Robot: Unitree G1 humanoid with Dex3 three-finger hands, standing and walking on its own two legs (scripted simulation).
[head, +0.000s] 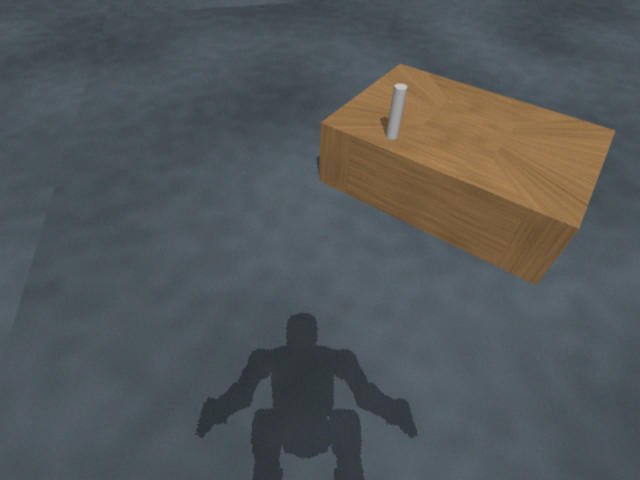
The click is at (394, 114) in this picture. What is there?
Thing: slim round
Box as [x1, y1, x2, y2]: [386, 83, 407, 139]
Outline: 400,83 394,85 386,136 392,139 397,137 407,87 406,85
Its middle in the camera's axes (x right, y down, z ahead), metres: +0.31 -0.50 +1.55
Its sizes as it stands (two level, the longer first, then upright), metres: 0.051 0.051 0.220
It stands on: a support 0.33 m high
